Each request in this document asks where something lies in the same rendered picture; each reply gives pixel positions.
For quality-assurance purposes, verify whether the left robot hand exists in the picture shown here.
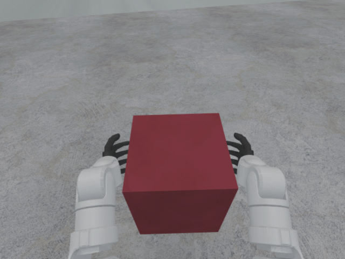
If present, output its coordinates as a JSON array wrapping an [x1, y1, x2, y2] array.
[[102, 133, 129, 174]]

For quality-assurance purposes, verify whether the left robot forearm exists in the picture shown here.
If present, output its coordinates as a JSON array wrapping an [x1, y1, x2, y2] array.
[[68, 156, 122, 259]]

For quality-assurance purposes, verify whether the right robot forearm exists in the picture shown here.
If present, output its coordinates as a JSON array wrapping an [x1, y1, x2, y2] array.
[[237, 155, 304, 259]]

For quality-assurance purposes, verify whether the right robot hand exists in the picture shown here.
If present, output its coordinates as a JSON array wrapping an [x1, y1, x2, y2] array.
[[226, 133, 254, 174]]

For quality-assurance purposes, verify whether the carton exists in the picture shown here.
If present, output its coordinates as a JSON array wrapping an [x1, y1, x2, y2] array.
[[122, 113, 238, 234]]

